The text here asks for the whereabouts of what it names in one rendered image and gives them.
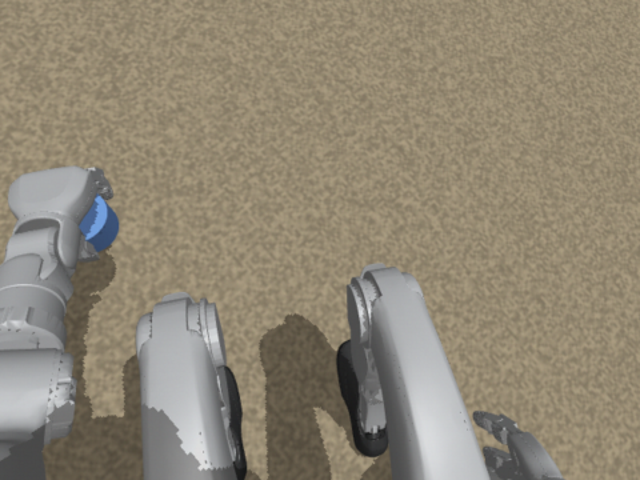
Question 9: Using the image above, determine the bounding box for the right robot foot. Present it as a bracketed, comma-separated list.
[337, 340, 388, 457]

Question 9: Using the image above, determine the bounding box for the left robot arm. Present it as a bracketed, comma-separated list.
[0, 212, 81, 480]

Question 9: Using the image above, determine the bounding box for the right robot hand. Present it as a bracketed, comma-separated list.
[473, 411, 564, 480]

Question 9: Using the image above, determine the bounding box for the left robot foot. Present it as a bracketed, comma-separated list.
[224, 366, 247, 480]

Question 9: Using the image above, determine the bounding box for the tin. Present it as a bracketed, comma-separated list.
[79, 194, 119, 252]

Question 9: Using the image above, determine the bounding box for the left robot hand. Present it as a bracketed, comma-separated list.
[8, 166, 113, 262]

